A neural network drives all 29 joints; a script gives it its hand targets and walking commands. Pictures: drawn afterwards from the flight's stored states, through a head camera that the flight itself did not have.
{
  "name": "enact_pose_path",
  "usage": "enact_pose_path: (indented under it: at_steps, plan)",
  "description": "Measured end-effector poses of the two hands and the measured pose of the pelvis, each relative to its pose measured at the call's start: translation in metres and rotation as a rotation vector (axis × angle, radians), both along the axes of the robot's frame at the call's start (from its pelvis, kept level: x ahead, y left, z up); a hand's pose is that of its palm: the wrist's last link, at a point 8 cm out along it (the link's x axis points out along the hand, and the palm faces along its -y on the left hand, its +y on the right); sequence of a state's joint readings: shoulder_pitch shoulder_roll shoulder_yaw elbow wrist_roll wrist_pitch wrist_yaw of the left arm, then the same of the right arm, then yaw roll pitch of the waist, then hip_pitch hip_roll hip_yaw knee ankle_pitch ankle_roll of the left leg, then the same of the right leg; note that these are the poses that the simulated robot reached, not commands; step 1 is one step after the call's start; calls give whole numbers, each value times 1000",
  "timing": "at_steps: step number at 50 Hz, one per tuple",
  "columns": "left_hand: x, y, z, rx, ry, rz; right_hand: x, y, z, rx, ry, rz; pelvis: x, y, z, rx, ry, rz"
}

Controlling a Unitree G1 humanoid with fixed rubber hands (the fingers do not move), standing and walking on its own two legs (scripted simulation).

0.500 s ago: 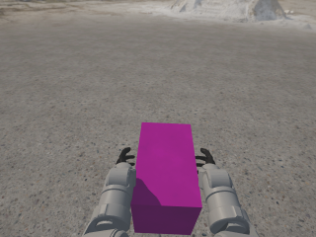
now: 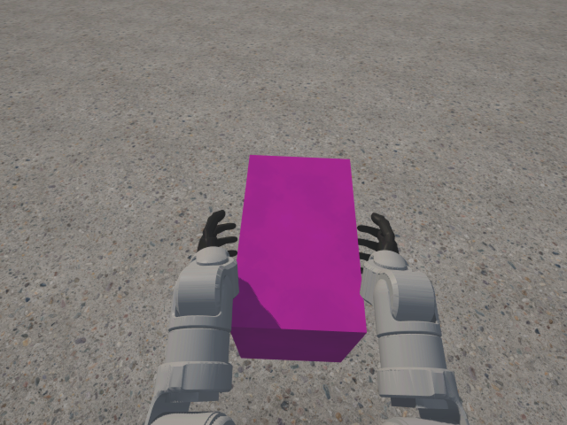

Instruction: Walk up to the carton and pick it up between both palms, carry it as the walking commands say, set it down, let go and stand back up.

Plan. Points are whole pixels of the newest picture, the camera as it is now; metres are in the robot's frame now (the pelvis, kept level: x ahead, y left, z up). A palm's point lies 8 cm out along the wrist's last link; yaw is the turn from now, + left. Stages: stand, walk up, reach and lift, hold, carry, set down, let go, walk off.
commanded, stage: carry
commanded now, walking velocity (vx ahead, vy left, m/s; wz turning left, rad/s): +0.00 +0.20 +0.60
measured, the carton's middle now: (295, 258) +0.38 -0.02 +0.02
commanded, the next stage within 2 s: none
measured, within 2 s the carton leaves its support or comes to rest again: neither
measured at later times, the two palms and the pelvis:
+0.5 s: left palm (47, 351) +0.23 +0.28 +0.08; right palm (253, 300) +0.27 +0.04 +0.09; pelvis -0.05 +0.09 -0.01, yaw +14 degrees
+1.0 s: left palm out of the picture +0.05 +0.44 +0.11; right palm (58, 388) +0.17 +0.23 +0.12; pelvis -0.15 +0.20 +0.00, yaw +32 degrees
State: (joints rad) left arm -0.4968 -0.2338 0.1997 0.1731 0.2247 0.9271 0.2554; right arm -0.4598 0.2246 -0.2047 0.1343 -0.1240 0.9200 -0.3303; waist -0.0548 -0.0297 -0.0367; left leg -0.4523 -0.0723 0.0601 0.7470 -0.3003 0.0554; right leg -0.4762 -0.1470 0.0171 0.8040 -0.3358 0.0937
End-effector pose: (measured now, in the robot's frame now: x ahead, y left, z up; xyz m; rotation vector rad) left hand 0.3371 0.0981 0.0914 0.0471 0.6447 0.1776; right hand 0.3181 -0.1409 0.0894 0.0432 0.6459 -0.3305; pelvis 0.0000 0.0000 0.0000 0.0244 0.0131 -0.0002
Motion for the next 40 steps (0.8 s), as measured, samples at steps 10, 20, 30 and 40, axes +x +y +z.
enact_pose_path:
  at_steps: [10, 20, 30, 40]
  plan:
    - [-52, 84, -7, 10, 44, 176, -10, 81, -15, 53, 40, 212, -22, 30, -11, -31, 58, 55]
    - [-96, 140, -13, -83, 94, 209, -41, 134, -15, -27, 126, 302, -38, 63, -1, -27, 61, 217]
    - [-147, 223, -14, -29, 73, 326, -60, 225, -5, -5, 81, 417, -69, 116, -3, -41, 43, 263]
    - [-221, 268, 11, -3, 78, 402, -107, 278, -7, 24, 85, 527, -107, 144, 5, -42, 10, 406]
